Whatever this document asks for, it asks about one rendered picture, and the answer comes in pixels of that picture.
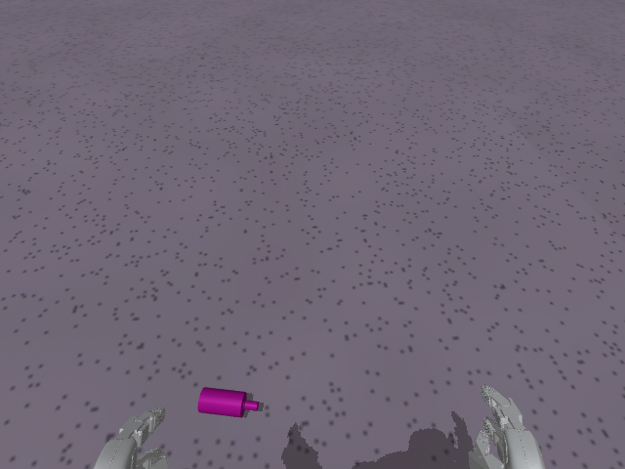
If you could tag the right robot hand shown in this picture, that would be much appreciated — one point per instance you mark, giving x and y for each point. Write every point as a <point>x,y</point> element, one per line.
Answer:
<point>516,446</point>

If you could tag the bottle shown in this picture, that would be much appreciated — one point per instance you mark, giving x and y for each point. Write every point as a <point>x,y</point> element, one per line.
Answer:
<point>224,402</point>

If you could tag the left robot hand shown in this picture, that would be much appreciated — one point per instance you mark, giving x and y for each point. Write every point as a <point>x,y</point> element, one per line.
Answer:
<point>121,453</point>

